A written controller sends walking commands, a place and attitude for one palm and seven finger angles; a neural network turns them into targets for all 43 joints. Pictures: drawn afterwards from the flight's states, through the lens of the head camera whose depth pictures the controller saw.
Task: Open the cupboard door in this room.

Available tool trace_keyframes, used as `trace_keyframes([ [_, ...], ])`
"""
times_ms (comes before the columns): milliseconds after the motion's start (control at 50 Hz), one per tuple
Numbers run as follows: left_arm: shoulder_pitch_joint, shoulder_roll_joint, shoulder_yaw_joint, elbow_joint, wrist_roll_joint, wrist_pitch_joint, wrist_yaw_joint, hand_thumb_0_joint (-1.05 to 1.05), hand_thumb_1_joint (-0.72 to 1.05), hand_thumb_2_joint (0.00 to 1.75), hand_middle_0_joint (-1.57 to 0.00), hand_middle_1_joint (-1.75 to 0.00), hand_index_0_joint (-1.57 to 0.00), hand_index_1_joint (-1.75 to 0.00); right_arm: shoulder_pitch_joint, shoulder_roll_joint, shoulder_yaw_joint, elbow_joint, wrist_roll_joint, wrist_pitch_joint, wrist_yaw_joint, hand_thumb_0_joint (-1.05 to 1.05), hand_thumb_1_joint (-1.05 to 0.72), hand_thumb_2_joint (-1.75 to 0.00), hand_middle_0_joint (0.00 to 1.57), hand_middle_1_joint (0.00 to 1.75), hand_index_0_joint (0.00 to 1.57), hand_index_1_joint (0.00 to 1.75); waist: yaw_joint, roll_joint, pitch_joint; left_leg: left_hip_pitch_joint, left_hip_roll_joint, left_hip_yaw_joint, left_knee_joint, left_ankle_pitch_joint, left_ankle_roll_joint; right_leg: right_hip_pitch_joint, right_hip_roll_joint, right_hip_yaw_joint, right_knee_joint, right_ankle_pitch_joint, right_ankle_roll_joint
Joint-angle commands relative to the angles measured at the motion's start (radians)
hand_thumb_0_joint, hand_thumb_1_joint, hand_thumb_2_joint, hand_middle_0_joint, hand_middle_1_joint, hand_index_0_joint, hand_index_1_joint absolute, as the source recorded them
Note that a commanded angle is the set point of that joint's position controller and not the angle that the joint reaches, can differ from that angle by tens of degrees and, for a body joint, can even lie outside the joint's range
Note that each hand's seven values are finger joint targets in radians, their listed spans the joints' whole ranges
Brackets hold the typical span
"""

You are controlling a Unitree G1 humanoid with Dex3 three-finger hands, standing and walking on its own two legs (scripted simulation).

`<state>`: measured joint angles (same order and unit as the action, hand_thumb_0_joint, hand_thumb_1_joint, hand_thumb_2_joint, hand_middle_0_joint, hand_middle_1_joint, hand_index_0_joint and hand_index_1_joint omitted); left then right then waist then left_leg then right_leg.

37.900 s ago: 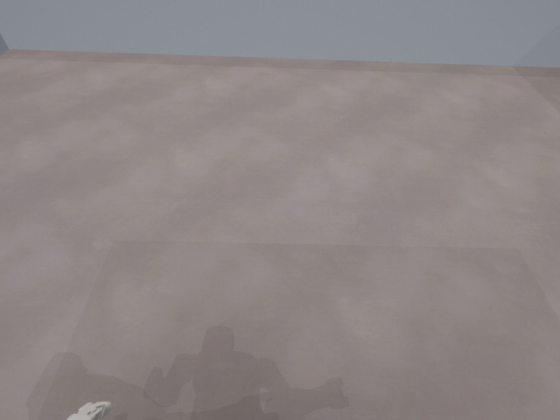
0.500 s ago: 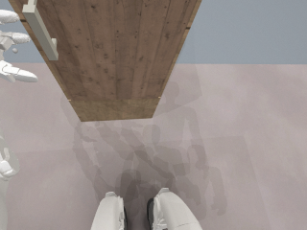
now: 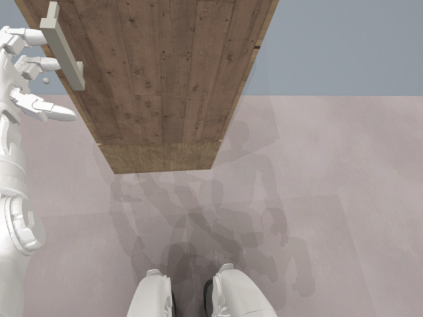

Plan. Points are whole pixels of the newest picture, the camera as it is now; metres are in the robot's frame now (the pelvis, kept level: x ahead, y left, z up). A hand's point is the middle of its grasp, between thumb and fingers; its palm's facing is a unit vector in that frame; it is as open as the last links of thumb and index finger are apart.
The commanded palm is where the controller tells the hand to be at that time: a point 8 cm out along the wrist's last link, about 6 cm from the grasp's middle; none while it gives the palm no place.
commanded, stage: slide the fingers in behind the handle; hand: left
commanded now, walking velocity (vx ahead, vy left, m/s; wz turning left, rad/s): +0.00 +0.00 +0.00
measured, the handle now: (67, 50) +0.57 +0.22 +0.07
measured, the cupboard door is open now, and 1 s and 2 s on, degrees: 0 0 1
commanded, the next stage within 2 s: close the thumb around the handle in 0.94 s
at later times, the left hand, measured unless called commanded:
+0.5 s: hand (72, 76) +0.53 +0.21 +0.06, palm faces +0.02 -1.00 -0.02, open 13.9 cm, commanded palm +0.50 +0.23 +0.06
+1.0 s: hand (70, 79) +0.52 +0.21 +0.05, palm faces +0.02 -1.00 +0.00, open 14.0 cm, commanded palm +0.51 +0.24 +0.06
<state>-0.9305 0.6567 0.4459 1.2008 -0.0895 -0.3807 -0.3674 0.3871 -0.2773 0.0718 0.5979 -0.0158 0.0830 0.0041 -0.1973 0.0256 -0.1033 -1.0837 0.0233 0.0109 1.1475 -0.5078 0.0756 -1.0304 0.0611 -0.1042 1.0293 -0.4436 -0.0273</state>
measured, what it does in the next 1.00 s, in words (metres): stands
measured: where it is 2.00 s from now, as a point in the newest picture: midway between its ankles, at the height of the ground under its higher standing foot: outside the picture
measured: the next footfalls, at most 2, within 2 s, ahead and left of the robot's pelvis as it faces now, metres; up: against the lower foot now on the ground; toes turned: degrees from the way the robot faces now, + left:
none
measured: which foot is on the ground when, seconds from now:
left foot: down 0.00-1.00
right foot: down 0.00-1.00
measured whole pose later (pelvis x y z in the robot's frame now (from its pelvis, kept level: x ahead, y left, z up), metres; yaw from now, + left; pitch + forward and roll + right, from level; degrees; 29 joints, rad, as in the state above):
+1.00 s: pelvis +0.00 -0.01 +0.00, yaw +0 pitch +26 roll -5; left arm -0.95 0.59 0.43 1.21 -0.08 -0.40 -0.29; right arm 0.39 -0.27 0.07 0.60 -0.02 0.08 0.01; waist -0.20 0.03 -0.11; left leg -1.09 0.02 0.02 1.15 -0.52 0.07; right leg -1.04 0.06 -0.10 1.05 -0.46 -0.03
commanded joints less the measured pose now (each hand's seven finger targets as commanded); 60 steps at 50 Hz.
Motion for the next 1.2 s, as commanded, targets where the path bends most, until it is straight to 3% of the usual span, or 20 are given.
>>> trace_keyframes([
  [0, -0.429, 0.204, -0.001, -0.249, -0.031, -0.094, 0.004, 0.0, -0.5, 0.3, -0.3, -1.2, -0.3, -1.2, 0.202, -0.197, -0.081, -0.018, -0.005, -0.008, -0.007, 0.0, -0.9, -0.9, 0.2, 0.3, 0.2, 0.3, -0.01, 0.237, -0.545, 0.571, 0.033, -0.145, -0.113, 0.587, -0.078, 0.081, 0.012, 0.048, -0.074, 0.28, -0.004],
  [60, -0.411, 0.198, -0.003, -0.198, -0.031, -0.064, 0.012, 0.0, -0.5, 0.3, -0.3, -1.2, -0.3, -1.2, 0.197, -0.201, -0.079, -0.021, 0.002, -0.002, -0.008, 0.0, -0.9, -0.9, 0.2, 0.3, 0.2, 0.3, -0.017, 0.177, -0.492, 0.493, 0.026, -0.132, -0.122, 0.511, -0.061, 0.113, 0.011, 0.052, -0.082, 0.27, 0.0],
  [80, -0.399, 0.223, 0.022, -0.204, -0.027, -0.06, 0.02, 0.0, -0.5, 0.3, -0.3, -1.2, -0.3, -1.2, 0.205, -0.204, -0.08, -0.026, 0.001, -0.001, -0.009, 0.0, -0.9, -0.9, 0.2, 0.3, 0.2, 0.3, -0.002, 0.18, -0.51, 0.497, 0.024, -0.134, -0.122, 0.527, -0.06, 0.123, 0.011, 0.052, -0.075, 0.279, -0.004],
  [140, -0.404, 0.183, -0.011, -0.239, -0.011, -0.059, 0.043, 0.0, -0.5, 0.3, -0.3, -1.2, -0.3, -1.2, 0.197, -0.193, -0.081, -0.029, 0.0, 0.001, -0.004, 0.0, -0.9, -0.9, 0.2, 0.3, 0.2, 0.3, 0.003, 0.231, -0.512, 0.545, 0.028, -0.136, -0.128, 0.556, -0.074, 0.09, 0.009, 0.047, -0.082, 0.268, -0.003],
  [240, -0.495, 0.161, -0.02, -0.246, -0.009, -0.085, 0.087, 0.0, -0.5, 0.3, -0.3, -1.2, -0.3, -1.2, 0.195, -0.19, -0.08, -0.019, -0.006, -0.007, -0.004, 0.0, -0.9, -0.9, 0.2, 0.3, 0.2, 0.3, -0.029, 0.18, -0.492, 0.492, 0.024, -0.138, -0.125, 0.467, -0.063, 0.091, 0.009, 0.051, -0.078, 0.239, 0.0],
  [300, -0.454, 0.186, 0.005, -0.239, 0.003, -0.097, 0.1, 0.0, -0.5, 0.3, -0.3, -1.2, -0.3, -1.2, 0.203, -0.191, -0.082, -0.022, -0.01, -0.01, -0.001, 0.0, -0.9, -0.9, 0.2, 0.3, 0.2, 0.3, -0.009, 0.204, -0.546, 0.524, 0.023, -0.139, -0.121, 0.52, -0.071, 0.107, 0.009, 0.052, -0.069, 0.266, -0.005],
  [400, -0.429, 0.17, -0.014, -0.176, 0.014, -0.07, 0.099, 0.0, -0.5, 0.3, -0.3, -1.2, -0.3, -1.2, 0.201, -0.189, -0.076, -0.029, -0.005, -0.006, 0.0, 0.0, -0.9, -0.9, 0.2, 0.3, 0.2, 0.3, -0.017, 0.155, -0.479, 0.43, 0.016, -0.114, -0.124, 0.445, -0.05, 0.14, 0.008, 0.062, -0.078, 0.267, 0.001],
  [480, -0.431, 0.169, 0.0, -0.235, -0.001, -0.081, 0.096, 0.0, -0.5, 0.3, -0.3, -1.2, -0.3, -1.2, 0.209, -0.187, -0.082, -0.034, -0.007, -0.01, 0.0, 0.0, -0.9, -0.9, 0.2, 0.3, 0.2, 0.3, -0.007, 0.169, -0.546, 0.473, 0.016, -0.115, -0.117, 0.505, -0.052, 0.165, 0.009, 0.062, -0.069, 0.313, -0.003],
  [500, -0.442, 0.143, -0.028, -0.26, -0.001, -0.087, 0.093, 0.0, -0.5, 0.3, -0.3, -1.2, -0.3, -1.2, 0.208, -0.184, -0.083, -0.031, -0.006, -0.009, 0.003, 0.0, -0.9, -0.9, 0.2, 0.3, 0.2, 0.3, -0.008, 0.204, -0.568, 0.506, 0.019, -0.119, -0.117, 0.532, -0.059, 0.147, 0.008, 0.062, -0.069, 0.316, -0.001],
  [540, -0.424, 0.096, -0.052, -0.244, -0.007, -0.086, 0.094, 0.0, -0.5, 0.3, -0.3, -1.2, -0.3, -1.2, 0.207, -0.181, -0.085, -0.024, -0.006, -0.009, 0.007, 0.0, -0.9, -0.9, 0.2, 0.3, 0.2, 0.3, -0.014, 0.181, -0.527, 0.509, 0.023, -0.124, -0.121, 0.533, -0.063, 0.13, 0.01, 0.056, -0.076, 0.304, 0.0],
  [660, -0.447, 0.15, -0.018, -0.193, 0.005, -0.073, 0.114, 0.0, -0.5, 0.3, -0.3, -1.2, -0.3, -1.2, 0.206, -0.185, -0.08, -0.021, -0.004, -0.01, 0.001, 0.0, -0.9, -0.9, 0.2, 0.3, 0.2, 0.3, -0.019, 0.136, -0.465, 0.402, 0.012, -0.106, -0.125, 0.412, -0.044, 0.158, 0.007, 0.069, -0.084, 0.265, 0.002],
  [700, -0.488, 0.21, 0.023, -0.239, 0.011, -0.095, 0.124, 0.0, -0.5, 0.3, -0.3, -1.2, -0.3, -1.2, 0.21, -0.188, -0.081, -0.02, -0.009, -0.014, -0.001, 0.0, -0.9, -0.9, 0.2, 0.3, 0.2, 0.3, -0.012, 0.17, -0.513, 0.425, 0.011, -0.107, -0.117, 0.44, -0.045, 0.17, 0.006, 0.074, -0.075, 0.285, 0.0],
  [780, -0.409, 0.152, -0.015, -0.222, 0.01, -0.103, 0.107, 0.0, -0.5, 0.3, -0.3, -1.2, -0.3, -1.2, 0.204, -0.179, -0.079, -0.031, -0.009, -0.014, 0.005, 0.0, -0.9, -0.9, 0.2, 0.3, 0.2, 0.3, -0.001, 0.189, -0.537, 0.448, 0.009, -0.102, -0.107, 0.507, -0.048, 0.184, 0.009, 0.074, -0.064, 0.335, -0.004],
  [880, -0.414, 0.173, -0.004, -0.181, -0.01, -0.065, 0.075, 0.0, -0.5, 0.3, -0.3, -1.2, -0.3, -1.2, 0.201, -0.189, -0.078, -0.034, 0.001, -0.012, -0.006, 0.0, -0.9, -0.9, 0.2, 0.3, 0.2, 0.3, -0.015, 0.129, -0.493, 0.375, 0.006, -0.09, -0.113, 0.429, -0.034, 0.214, 0.007, 0.082, -0.08, 0.32, 0.001],
  [1000, -0.453, 0.203, 0.001, -0.206, -0.003, -0.083, 0.073, 0.0, -0.5, 0.3, -0.3, -1.2, -0.3, -1.2, 0.201, -0.189, -0.075, -0.024, -0.002, -0.019, -0.008, 0.0, -0.9, -0.9, 0.2, 0.3, 0.2, 0.3, -0.013, 0.184, -0.513, 0.408, 0.011, -0.103, -0.102, 0.457, -0.043, 0.169, 0.005, 0.077, -0.065, 0.308, 0.0],
  [1020, -0.443, 0.175, -0.015, -0.199, -0.002, -0.08, 0.075, 0.0, -0.5, 0.3, -0.3, -1.2, -0.3, -1.2, 0.202, -0.186, -0.076, -0.023, -0.003, -0.02, -0.006, 0.0, -0.9, -0.9, 0.2, 0.3, 0.2, 0.3, -0.016, 0.185, -0.513, 0.425, 0.012, -0.104, -0.102, 0.463, -0.045, 0.154, 0.006, 0.073, -0.067, 0.303, 0.0],
  [1080, -0.457, 0.139, -0.037, -0.221, -0.011, -0.081, 0.073, 0.0, -0.33, 0.37, -0.31, -1.22, -0.31, -1.22, 0.206, -0.188, -0.079, -0.024, -0.005, -0.021, -0.002, 0.0, -0.9, -0.9, 0.2, 0.3, 0.2, 0.3, -0.021, 0.203, -0.524, 0.475, 0.016, -0.118, -0.104, 0.507, -0.052, 0.127, 0.009, 0.062, -0.063, 0.304, -0.003],
  [1100, -0.449, 0.193, 0.008, -0.256, -0.013, -0.086, 0.076, 0.0, -0.28, 0.4, -0.32, -1.22, -0.32, -1.22, 0.21, -0.194, -0.084, -0.023, -0.006, -0.019, -0.002, 0.0, -0.9, -0.9, 0.2, 0.3, 0.2, 0.3, -0.003, 0.213, -0.576, 0.502, 0.02, -0.12, -0.102, 0.542, -0.057, 0.146, 0.009, 0.063, -0.06, 0.325, -0.002],
  [1120, -0.429, 0.152, -0.022, -0.26, -0.016, -0.083, 0.072, 0.0, -0.22, 0.42, -0.32, -1.23, -0.32, -1.23, 0.206, -0.189, -0.085, -0.026, -0.004, -0.018, 0.0, 0.0, -0.9, -0.9, 0.2, 0.3, 0.2, 0.3, -0.002, 0.232, -0.59, 0.531, 0.02, -0.122, -0.105, 0.573, -0.064, 0.142, 0.009, 0.061, -0.062, 0.332, -0.003],
  [1180, -0.413, 0.131, -0.02, -0.252, -0.028, -0.078, 0.077, 0.0, -0.05, 0.49, -0.33, -1.25, -0.33, -1.25, 0.212, -0.19, -0.086, -0.019, -0.005, -0.014, 0.003, 0.0, -0.9, -0.9, 0.2, 0.3, 0.2, 0.3, -0.008, 0.185, -0.556, 0.535, 0.026, -0.133, -0.107, 0.597, -0.066, 0.121, 0.014, 0.049, -0.065, 0.326, -0.003],
])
